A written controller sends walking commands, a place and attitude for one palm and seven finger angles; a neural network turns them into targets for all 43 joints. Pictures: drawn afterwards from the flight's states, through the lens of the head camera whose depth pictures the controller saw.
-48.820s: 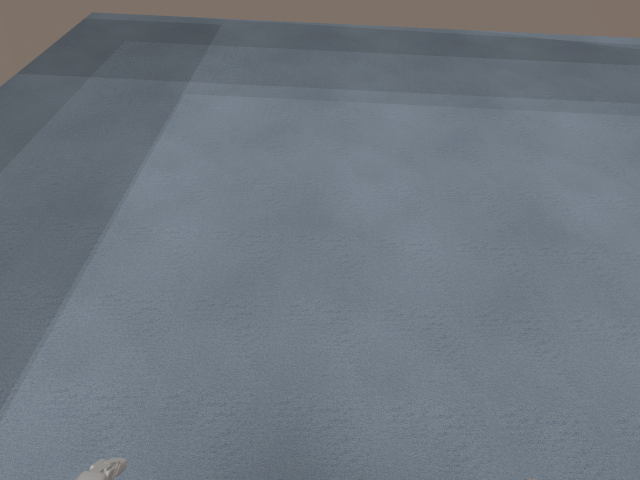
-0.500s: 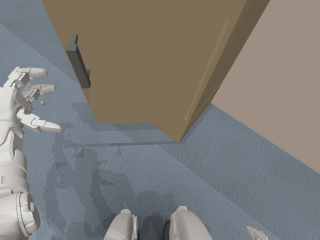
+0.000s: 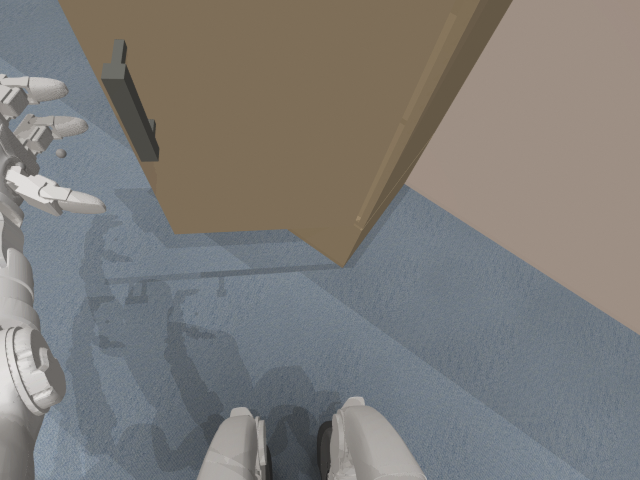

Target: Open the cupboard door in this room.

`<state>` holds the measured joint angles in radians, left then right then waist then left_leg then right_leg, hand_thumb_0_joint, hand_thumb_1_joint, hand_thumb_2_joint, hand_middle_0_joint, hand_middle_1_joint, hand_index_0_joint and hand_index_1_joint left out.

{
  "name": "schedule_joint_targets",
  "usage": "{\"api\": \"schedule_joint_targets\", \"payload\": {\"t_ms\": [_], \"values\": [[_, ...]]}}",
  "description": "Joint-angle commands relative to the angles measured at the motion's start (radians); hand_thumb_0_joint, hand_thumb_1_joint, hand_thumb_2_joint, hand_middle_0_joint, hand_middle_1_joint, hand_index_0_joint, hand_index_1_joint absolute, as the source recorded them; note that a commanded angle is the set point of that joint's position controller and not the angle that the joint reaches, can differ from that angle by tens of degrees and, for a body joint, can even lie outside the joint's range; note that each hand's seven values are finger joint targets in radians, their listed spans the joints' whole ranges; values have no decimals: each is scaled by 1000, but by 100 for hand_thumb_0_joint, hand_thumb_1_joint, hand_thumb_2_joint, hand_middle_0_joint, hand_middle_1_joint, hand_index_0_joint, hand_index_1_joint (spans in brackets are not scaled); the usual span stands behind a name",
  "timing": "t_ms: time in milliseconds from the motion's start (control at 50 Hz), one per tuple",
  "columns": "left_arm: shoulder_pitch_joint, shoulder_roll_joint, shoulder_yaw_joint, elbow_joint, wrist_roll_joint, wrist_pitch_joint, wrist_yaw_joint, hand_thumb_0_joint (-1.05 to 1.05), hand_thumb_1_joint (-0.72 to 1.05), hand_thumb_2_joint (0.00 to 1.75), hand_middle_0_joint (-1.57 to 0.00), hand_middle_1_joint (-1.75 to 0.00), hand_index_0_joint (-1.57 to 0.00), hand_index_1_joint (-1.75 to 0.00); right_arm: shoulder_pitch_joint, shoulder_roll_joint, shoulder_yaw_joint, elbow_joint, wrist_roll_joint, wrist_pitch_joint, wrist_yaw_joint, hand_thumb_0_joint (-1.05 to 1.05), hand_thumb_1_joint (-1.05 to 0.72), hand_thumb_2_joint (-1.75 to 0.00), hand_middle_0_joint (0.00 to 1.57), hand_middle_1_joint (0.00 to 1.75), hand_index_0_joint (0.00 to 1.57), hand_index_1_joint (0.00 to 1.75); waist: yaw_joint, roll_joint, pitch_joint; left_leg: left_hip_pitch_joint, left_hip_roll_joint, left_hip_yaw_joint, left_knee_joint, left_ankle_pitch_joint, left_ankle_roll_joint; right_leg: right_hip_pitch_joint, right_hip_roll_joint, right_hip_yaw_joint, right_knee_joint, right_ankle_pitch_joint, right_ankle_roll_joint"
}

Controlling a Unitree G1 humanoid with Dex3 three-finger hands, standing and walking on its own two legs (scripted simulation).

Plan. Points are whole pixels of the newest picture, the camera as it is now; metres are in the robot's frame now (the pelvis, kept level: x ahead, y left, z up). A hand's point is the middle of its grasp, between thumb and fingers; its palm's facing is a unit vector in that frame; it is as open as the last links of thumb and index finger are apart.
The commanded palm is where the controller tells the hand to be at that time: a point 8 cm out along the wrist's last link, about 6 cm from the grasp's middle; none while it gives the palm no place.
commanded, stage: move the hooked fingers beside the handle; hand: left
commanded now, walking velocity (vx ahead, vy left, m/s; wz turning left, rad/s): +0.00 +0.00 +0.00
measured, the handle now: (135, 105) +0.56 +0.21 +0.05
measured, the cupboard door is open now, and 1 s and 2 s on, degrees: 42 42 42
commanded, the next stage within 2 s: slide the fingers in behind the handle in 0.92 s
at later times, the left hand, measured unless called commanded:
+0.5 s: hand (68, 137) +0.50 +0.28 +0.05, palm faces +0.06 -1.00 -0.03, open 14.0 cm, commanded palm +0.49 +0.30 +0.05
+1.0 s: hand (69, 141) +0.50 +0.27 +0.05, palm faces +0.07 -1.00 -0.03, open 14.0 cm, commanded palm +0.49 +0.31 +0.05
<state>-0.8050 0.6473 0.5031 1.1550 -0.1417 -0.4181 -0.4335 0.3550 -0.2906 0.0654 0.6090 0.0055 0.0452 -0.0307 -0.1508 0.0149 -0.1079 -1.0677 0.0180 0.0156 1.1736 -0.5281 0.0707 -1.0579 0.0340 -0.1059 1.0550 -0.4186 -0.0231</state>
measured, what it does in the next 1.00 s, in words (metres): stands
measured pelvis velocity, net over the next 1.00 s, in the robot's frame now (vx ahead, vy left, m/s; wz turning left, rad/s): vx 0.01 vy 0.00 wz -0.01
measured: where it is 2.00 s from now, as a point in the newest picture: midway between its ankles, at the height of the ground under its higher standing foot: outside the picture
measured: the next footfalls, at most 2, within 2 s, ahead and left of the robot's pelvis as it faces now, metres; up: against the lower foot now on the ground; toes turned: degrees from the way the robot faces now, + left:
none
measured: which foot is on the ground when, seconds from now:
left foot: down 0.00-1.00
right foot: down 0.00-1.00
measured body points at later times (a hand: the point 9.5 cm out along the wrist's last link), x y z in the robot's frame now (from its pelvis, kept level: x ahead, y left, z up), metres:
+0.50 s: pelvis +0.01 +0.00 +0.00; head +0.17 +0.04 +0.41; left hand +0.49 +0.33 +0.05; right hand +0.00 -0.27 -0.10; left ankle +0.01 +0.07 -0.65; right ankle +0.04 -0.11 -0.65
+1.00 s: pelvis +0.01 +0.00 +0.00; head +0.17 +0.04 +0.42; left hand +0.49 +0.33 +0.05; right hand +0.03 -0.28 -0.10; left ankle +0.01 +0.07 -0.65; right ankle +0.04 -0.11 -0.65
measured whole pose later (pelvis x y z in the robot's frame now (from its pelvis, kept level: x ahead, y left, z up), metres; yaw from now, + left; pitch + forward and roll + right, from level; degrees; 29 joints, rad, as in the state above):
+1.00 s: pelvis +0.01 +0.00 +0.00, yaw -1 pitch +26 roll -5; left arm -0.85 0.69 0.52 1.17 -0.12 -0.42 -0.42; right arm 0.34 -0.29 0.07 0.59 0.00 0.08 -0.02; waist -0.17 0.02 -0.10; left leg -1.10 0.03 0.00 1.19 -0.54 0.06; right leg -1.09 0.05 -0.11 1.06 -0.43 -0.03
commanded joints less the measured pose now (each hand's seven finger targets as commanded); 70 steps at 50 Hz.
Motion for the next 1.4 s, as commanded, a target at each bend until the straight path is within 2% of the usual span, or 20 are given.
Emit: {"api": "schedule_joint_targets", "payload": {"t_ms": [0, 100, 280, 380, 440, 480, 540, 640, 720, 760, 800, 840, 920, 1020, 1060, 1100, 1140, 1180, 1260, 1380], "values": [[-445, 333, 42, -166, -10, -68, 11, 0, -50, 30, -30, -120, -30, -120, 166, -209, -75, -37, -9, -6, -13, 0, -90, -90, 20, 30, 20, 30, -25, 186, -462, 390, 24, -135, -149, 440, -72, 129, 17, 57, -78, 161, -5], [-521, 359, 21, -107, 16, -48, 9, 0, -50, 30, -30, -120, -30, -120, 183, -217, -62, -36, -12, 1, -13, 0, -90, -90, 20, 30, 20, 30, -50, 228, -467, 372, 23, -142, -133, 420, -70, 84, 16, 54, -64, 146, -6], [-414, 444, 112, -194, 5, -34, -2, 0, -50, 30, -30, -120, -30, -120, 211, -219, -74, -64, -17, 23, 1, 0, -90, -90, 20, 30, 20, 30, -3, 224, -589, 407, 31, -134, -115, 582, -70, 177, 22, 56, -50, 261, -3], [-438, 391, 81, -260, -1, -52, 7, 0, -50, 30, -30, -120, -30, -120, 209, -207, -76, -50, -14, 31, 7, 0, -90, -90, 20, 30, 20, 30, -11, 266, -581, 468, 37, -137, -122, 608, -76, 149, 26, 53, -63, 249, -3], [-402, 347, 59, -229, -3, -43, 13, 0, -50, 30, -30, -120, -30, -120, 210, -205, -79, -40, -13, 36, 6, 0, -90, -90, 20, 30, 20, 30, -19, 225, -532, 463, 38, -142, -136, 589, -74, 143, 27, 48, -81, 230, -1], [-416, 301, 24, -240, -7, -44, 9, 0, -50, 30, -30, -120, -30, -120, 210, -200, -79, -32, -13, 38, 6, 0, -90, -90, 20, 30, 20, 30, -23, 263, -529, 512, 43, -148, -138, 622, -84, 103, 27, 43, -84, 222, -2], [-405, 300, 23, -181, -7, -32, 17, 0, -50, 30, -30, -120, -30, -120, 201, -200, -75, -34, -11, 38, 1, 0, -90, -90, 20, 30, 20, 30, -36, 184, -459, 411, 32, -129, -147, 512, -64, 145, 25, 50, -93, 216, 0], [-391, 344, 61, -228, -1, -61, 33, 0, -50, 30, -30, -120, -30, -120, 195, -200, -79, -44, -18, 32, 4, 0, -90, -90, 20, 30, 20, 30, -8, 210, -526, 447, 31, -133, -136, 590, -76, 176, 24, 52, -76, 255, -5], [-379, 311, 36, -178, -4, -54, 26, 0, -50, 30, -30, -120, -30, -120, 186, -198, -77, -47, -12, 34, 7, 0, -90, -90, 20, 30, 20, 30, -21, 174, -471, 395, 29, -122, -135, 535, -66, 175, 25, 55, -79, 244, -2], [-423, 302, 21, -189, -6, -56, 23, 0, -50, 30, -30, -120, -30, -120, 181, -195, -72, -52, -9, 34, 2, 0, -90, -90, 20, 30, 20, 30, -31, 197, -459, 387, 24, -116, -132, 511, -59, 167, 24, 60, -76, 243, -4], [-413, 371, 71, -205, 0, -62, 26, 0, -50, 30, -30, -120, -30, -120, 180, -203, -77, -54, -13, 28, -1, 0, -90, -90, 20, 30, 20, 30, -13, 204, -522, 389, 23, -118, -127, 521, -63, 201, 22, 65, -69, 254, -4], [-418, 328, 42, -220, -3, -69, 23, 0, -50, 30, -30, -120, -30, -120, 176, -193, -73, -55, -12, 27, 3, 0, -90, -90, 20, 30, 20, 30, -16, 214, -527, 402, 23, -116, -123, 538, -63, 199, 23, 65, -68, 266, -2], [-415, 362, 57, -185, -1, -60, 11, 0, -50, 30, -30, -120, -30, -120, 177, -201, -73, -47, -9, 27, -1, 0, -90, -90, 20, 30, 20, 30, -19, 199, -513, 365, 22, -113, -120, 500, -55, 208, 24, 70, -70, 258, -3], [-436, 338, 35, -185, -8, -53, 3, 0, -50, 30, -30, -120, -30, -120, 179, -202, -70, -42, -8, 27, -1, 0, -90, -90, 20, 30, 20, 30, -27, 213, -503, 387, 24, -123, -123, 490, -59, 166, 23, 62, -73, 227, -3], [-463, 283, -4, -208, -18, -57, 1, 0, -50, 30, -30, -120, -30, -120, 181, -197, -71, -42, -8, 27, -2, 0, -90, -90, 20, 30, 20, 30, -43, 212, -505, 415, 26, -128, -122, 504, -59, 145, 25, 57, -72, 230, -5], [-432, 298, 20, -233, -19, -62, 7, 0, -50, 30, -30, -120, -30, -120, 187, -199, -77, -38, -10, 27, 2, 0, -90, -90, 20, 30, 20, 30, -19, 241, -569, 460, 28, -135, -123, 556, -72, 153, 24, 56, -70, 239, -5], [-403, 254, -5, -206, -20, -51, 16, 0, -50, 30, -30, -120, -30, -120, 184, -194, -77, -37, -8, 32, 5, 0, -90, -90, 20, 30, 20, 30, -26, 204, -519, 442, 29, -133, -130, 542, -70, 144, 24, 51, -79, 230, -2], [-407, 247, -9, -215, -15, -47, 31, 0, -50, 30, -30, -120, -30, -120, 185, -191, -76, -38, -9, 35, 7, 0, -90, -90, 20, 30, 20, 30, -19, 230, -515, 446, 29, -132, -136, 545, -71, 141, 24, 51, -78, 227, -4], [-412, 297, 36, -243, -3, -58, 72, 0, -50, 30, -30, -120, -30, -120, 185, -189, -77, -48, -12, 33, 7, 0, -90, -90, 20, 30, 20, 30, -11, 186, -520, 391, 21, -118, -138, 502, -60, 205, 24, 61, -76, 248, -6], [-375, 254, 13, -244, 2, -81, 86, 0, -50, 30, -30, -120, -30, -120, 179, -182, -77, -53, -13, 30, 13, 0, -90, -90, 20, 30, 20, 30, -7, 196, -520, 405, 20, -108, -145, 504, -60, 219, 24, 66, -81, 256, -5]]}}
